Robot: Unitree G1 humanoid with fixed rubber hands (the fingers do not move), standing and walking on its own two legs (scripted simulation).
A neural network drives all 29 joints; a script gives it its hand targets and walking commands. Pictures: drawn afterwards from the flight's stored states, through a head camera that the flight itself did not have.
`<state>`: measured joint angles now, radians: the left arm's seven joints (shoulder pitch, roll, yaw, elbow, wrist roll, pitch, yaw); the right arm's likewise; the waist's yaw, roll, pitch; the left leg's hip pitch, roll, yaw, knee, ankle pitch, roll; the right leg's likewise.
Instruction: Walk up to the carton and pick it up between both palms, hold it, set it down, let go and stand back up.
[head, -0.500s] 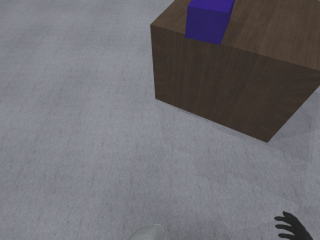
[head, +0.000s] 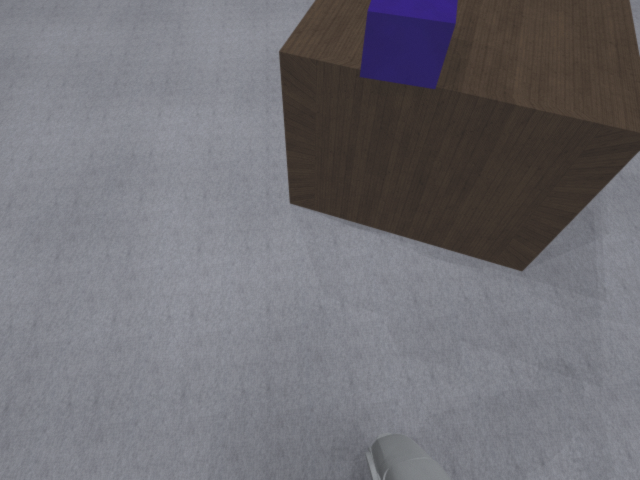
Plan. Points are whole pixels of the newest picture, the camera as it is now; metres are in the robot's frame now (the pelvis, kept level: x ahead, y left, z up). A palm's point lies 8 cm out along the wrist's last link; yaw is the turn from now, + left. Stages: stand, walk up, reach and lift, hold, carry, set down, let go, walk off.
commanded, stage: walk up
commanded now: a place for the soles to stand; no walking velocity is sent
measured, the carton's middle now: (409, 24) +1.04 -0.29 -0.05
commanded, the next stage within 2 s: none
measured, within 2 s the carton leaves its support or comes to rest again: neither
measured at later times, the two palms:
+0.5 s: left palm (43, 463) +0.19 +0.37 -0.14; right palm (499, 377) +0.23 -0.24 -0.08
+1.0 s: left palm out of the picture +0.14 +0.36 -0.13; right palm (551, 433) +0.15 -0.27 -0.06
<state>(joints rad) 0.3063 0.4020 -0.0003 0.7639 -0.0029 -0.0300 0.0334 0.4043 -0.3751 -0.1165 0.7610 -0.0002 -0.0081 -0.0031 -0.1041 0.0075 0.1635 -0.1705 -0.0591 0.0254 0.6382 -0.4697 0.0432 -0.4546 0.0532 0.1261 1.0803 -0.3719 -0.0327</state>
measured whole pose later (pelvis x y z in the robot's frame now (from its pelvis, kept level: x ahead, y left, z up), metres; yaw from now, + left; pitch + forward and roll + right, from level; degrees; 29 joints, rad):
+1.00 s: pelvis +0.09 +0.05 +0.00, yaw -7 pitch -5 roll -2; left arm 0.32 0.43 0.00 0.93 0.02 0.02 0.00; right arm 0.25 -0.36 -0.09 0.75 0.00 -0.07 0.00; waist 0.02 -0.04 0.13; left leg -0.35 0.04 0.06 0.64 -0.21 0.04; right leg -0.35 0.04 0.16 1.07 -0.32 -0.01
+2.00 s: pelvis +0.16 +0.04 +0.01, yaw -10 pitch -4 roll -5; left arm 0.42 0.39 0.00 0.82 0.00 -0.06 0.03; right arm 0.19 -0.36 -0.09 0.76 0.00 -0.03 0.00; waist -0.01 -0.01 0.11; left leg -0.27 0.05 0.09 0.67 -0.33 0.06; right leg -0.37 0.03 0.11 1.05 -0.35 -0.01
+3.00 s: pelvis +0.15 +0.04 -0.01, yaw -17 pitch -4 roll -3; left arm 0.37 0.40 0.00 0.78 0.02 -0.03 0.04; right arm 0.25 -0.36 -0.09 0.78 0.00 0.02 0.01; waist -0.03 0.01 0.15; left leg -0.30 0.05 0.10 0.80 -0.44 0.05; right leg -0.43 0.05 0.12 0.93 -0.37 -0.01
